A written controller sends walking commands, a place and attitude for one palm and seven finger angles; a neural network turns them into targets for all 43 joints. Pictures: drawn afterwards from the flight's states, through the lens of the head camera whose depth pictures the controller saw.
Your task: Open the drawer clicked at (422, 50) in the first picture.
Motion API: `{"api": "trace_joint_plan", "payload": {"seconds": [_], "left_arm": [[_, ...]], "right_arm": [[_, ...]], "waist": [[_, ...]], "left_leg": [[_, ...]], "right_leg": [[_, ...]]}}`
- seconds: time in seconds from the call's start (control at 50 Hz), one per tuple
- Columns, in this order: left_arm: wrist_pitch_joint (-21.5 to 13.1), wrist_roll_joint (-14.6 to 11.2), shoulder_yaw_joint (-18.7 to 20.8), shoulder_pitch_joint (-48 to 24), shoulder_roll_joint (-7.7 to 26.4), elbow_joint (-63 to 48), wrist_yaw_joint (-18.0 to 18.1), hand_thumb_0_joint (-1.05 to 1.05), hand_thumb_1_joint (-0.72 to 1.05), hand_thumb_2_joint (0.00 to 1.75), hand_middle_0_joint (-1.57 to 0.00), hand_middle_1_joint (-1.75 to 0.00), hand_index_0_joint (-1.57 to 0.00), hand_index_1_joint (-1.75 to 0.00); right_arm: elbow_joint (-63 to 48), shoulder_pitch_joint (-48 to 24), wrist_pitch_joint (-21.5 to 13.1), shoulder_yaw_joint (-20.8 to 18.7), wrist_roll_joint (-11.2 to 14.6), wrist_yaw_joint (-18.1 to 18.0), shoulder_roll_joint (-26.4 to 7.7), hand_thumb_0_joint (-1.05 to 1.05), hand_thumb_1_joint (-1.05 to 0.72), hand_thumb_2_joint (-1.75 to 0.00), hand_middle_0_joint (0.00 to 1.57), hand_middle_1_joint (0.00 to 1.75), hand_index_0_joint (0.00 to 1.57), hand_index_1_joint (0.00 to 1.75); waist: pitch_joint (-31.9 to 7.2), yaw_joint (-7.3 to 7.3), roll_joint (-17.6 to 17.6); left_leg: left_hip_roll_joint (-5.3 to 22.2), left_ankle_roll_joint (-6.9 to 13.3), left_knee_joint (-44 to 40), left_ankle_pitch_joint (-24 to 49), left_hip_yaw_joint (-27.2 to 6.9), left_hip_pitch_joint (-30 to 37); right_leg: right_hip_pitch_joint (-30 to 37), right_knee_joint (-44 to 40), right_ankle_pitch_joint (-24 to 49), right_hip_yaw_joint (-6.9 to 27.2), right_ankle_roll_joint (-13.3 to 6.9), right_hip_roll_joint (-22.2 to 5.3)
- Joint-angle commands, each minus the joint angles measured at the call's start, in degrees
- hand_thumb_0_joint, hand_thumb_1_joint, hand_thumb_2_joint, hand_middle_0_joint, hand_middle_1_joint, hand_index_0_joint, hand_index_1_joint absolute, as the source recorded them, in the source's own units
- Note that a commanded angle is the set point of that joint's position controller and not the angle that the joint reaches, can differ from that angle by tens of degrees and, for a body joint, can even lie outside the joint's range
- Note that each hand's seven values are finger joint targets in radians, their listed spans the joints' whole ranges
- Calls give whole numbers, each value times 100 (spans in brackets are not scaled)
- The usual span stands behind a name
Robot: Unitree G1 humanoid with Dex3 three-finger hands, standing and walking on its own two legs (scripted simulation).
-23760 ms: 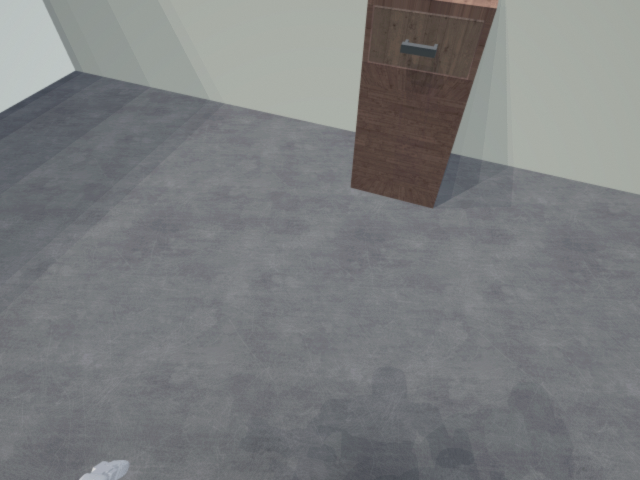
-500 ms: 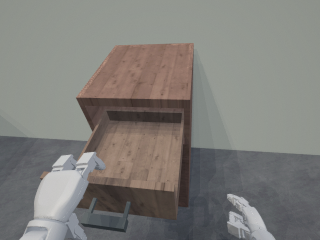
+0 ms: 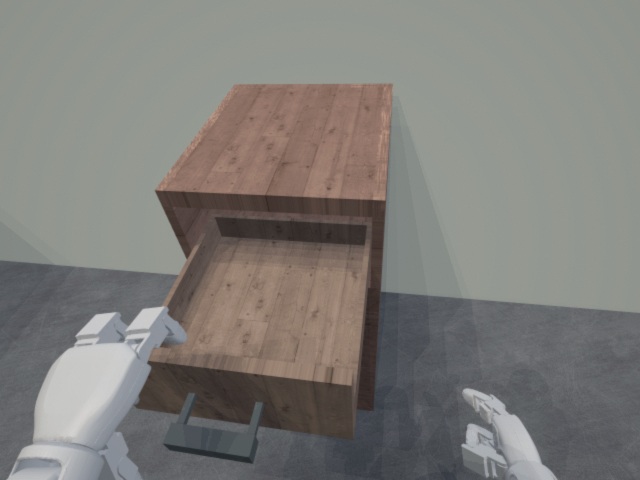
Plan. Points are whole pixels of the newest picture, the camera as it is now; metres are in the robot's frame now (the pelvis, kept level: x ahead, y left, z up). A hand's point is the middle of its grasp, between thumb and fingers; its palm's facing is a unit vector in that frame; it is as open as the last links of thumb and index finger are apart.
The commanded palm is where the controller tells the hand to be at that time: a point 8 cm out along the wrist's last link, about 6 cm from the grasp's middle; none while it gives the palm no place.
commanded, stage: draw the hand back to the body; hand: left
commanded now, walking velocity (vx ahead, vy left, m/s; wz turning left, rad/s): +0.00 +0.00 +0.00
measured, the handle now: (217, 424) +0.20 +0.18 -0.05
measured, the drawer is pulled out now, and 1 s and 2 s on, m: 0.29 0.29 0.29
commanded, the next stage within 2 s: step back with the hand held close in 1.24 s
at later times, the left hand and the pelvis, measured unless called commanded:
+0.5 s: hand (128, 363) +0.18 +0.21 +0.16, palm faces +0.31 -0.89 -0.33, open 13.2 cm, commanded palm +0.13 +0.26 +0.18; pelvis +0.01 +0.00 +0.01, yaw +3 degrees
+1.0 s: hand (97, 351) +0.18 +0.23 +0.17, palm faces +0.42 -0.81 -0.41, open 9.0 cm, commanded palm +0.13 +0.27 +0.19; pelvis +0.02 -0.01 +0.02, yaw +4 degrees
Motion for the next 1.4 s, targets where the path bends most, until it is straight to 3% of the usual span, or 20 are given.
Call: {"api": "trace_joint_plan", "payload": {"seconds": [0.0,0.08,0.12,0.14,0.18,0.22,0.24,0.26,0.3,0.32,0.34,0.44,0.6,0.7,0.82,0.86,1.02,1.32,1.34,1.38], "left_arm": [[-195,40,856,-434,1003,-1216,216,0,-50,30,-30,-120,-30,-120],[-271,-21,772,-263,828,-1155,222,0,-50,30,-30,-120,-30,-120],[-247,-21,1203,-424,1239,-1294,275,0,-50,30,-30,-120,-30,-120],[-248,-27,884,-265,901,-1229,231,0,-50,30,-30,-120,-30,-120],[-255,-64,886,-246,915,-1121,180,0,-50,30,-30,-120,-30,-120],[-201,-80,1307,-308,1339,-1378,235,0,-50,30,-30,-120,-30,-120],[-551,-4363,295,-243,-1622,-1113,62,0,-47,32,-30,-118,-30,-118],[-740,-4533,890,-56,-625,-1016,87,0,-43,33,-29,-115,-29,-115],[-1001,-4986,1368,-287,-127,-1731,180,0,-36,36,-29,-111,-29,-111],[-1044,-5051,1837,-329,276,-1651,300,0,-32,37,-29,-109,-29,-109],[-1145,-5073,1329,-222,-291,-1733,242,0,-29,39,-29,-107,-29,-107],[-1295,-5141,1545,-364,-221,-1473,191,0,-12,47,-27,-95,-27,-95],[-1284,-5313,1773,-205,-196,-1409,63,0,17,58,-25,-77,-25,-77],[-1232,-5335,2000,-232,-78,-1208,86,0,34,66,-24,-66,-24,-66],[-1245,-5350,2285,-461,107,-1199,130,0,55,75,-22,-52,-22,-52],[-1225,-5380,2242,-369,16,-951,122,0,62,78,-22,-48,-22,-48],[-1231,-5387,2268,-617,74,-943,106,0,90,90,-20,-30,-20,-30],[-1215,-5404,2318,-542,98,-823,106,0,90,90,-20,-30,-20,-30],[-1520,-5340,3397,-1390,1182,-1462,170,0,90,90,-20,-30,-20,-30],[-1575,-5280,2764,-518,293,-358,44,0,90,90,-20,-30,-20,-30]], "right_arm": [[-1083,-935,-283,-237,-45,-53,-535,0,-90,-90,20,30,20,30],[-1043,-864,-287,-296,-49,-91,-489,0,-90,-90,20,30,20,30],[-1081,-1047,-322,-259,-18,-101,-571,0,-90,-90,20,30,20,30],[-1084,-872,-305,-249,-37,-92,-476,0,-90,-90,20,30,20,30],[-1013,-861,-270,-309,-35,-98,-511,0,-90,-90,20,30,20,30],[-1096,-1048,-319,-260,13,-108,-609,0,-90,-90,20,30,20,30],[-1120,-538,-835,-222,92,-225,95,0,-90,-90,20,30,20,30],[-991,-453,-1139,-261,121,-332,-175,0,-90,-90,20,30,20,30],[-862,-523,-1334,-218,24,-554,-288,0,-90,-90,20,30,20,30],[-667,-651,-1471,-221,-11,-640,-314,0,-90,-90,20,30,20,30],[-641,-550,-1560,-140,-63,-653,-181,0,-90,-90,20,30,20,30],[-242,-470,-1847,-129,-77,-631,-240,0,-90,-90,20,30,20,30],[-183,-536,-1826,-274,-34,-564,-302,0,-90,-90,20,30,20,30],[-131,-585,-1727,-323,-5,-593,-306,0,-90,-90,20,30,20,30],[-73,-637,-1680,-348,11,-643,-328,0,-90,-90,20,30,20,30],[-59,-638,-1635,-351,18,-643,-293,0,-90,-90,20,30,20,30],[-43,-721,-1610,-366,2,-662,-339,0,-90,-90,20,30,20,30],[-39,-796,-1529,-378,11,-665,-306,0,-90,-90,20,30,20,30],[-194,-517,-1459,-450,18,-613,-496,0,-90,-90,20,30,20,30],[-61,-598,-1352,-487,4,-559,-359,0,-90,-90,20,30,20,30]], "waist": [[-281,-6,-443],[-208,2,-296],[-412,36,-257],[-412,36,-324],[-245,2,-322],[-497,53,-145],[-24,-637,-698],[-117,-430,-895],[-240,-316,-681],[-44,-257,-668],[71,-322,-570],[362,-327,207],[-135,-317,-232],[-1,-332,-515],[-3,-306,-143],[83,-326,-458],[112,-322,-297],[95,-306,-352],[634,-428,-475],[603,-495,-1202]], "left_leg": [[415,-159,-468,1291,-250,1039],[397,-154,-515,1325,-311,1051],[413,-188,-500,1328,-358,1154],[408,-157,-534,1393,-333,1101],[418,-177,-575,1436,-337,1073],[465,-224,-571,1643,-410,1187],[495,-112,-735,1511,-666,1758],[707,-159,-912,1451,-782,1840],[597,-243,-1126,1352,-736,1647],[581,-253,-1136,1107,-714,1457],[487,-244,-1195,1072,-690,1327],[448,-348,-1325,1099,-712,1315],[503,-405,-1297,1936,-672,1636],[479,-382,-1315,1869,-621,1607],[412,-348,-1303,1920,-547,1662],[412,-313,-1325,1808,-541,1652],[338,-250,-1266,1830,-443,1738],[308,-224,-1239,1871,-349,1758],[363,-53,-1022,1597,-659,1357],[332,-63,-723,1509,-630,1290]], "right_leg": [[-770,-811,1036,63,40,-450],[-730,-797,924,-94,4,-379],[-682,-800,980,110,-20,-381],[-620,-758,967,-158,11,-411],[-676,-789,957,-157,19,-375],[-559,-725,1156,14,-4,-378],[-174,-660,1043,-490,-4,-364],[-266,-653,744,-389,29,-429],[78,-862,907,-372,48,-537],[75,-929,893,-302,42,-506],[121,-968,923,-375,14,-525],[178,-1199,988,-393,-58,-527],[543,-1217,1577,-406,-3,-552],[518,-1311,1648,-394,28,-543],[605,-1421,1805,-343,25,-562],[573,-1445,1786,-352,50,-578],[578,-1606,2031,-227,73,-613],[684,-1654,2332,-168,128,-667],[199,-1962,2695,487,239,-1010],[236,-1958,3164,529,377,-1195]]}}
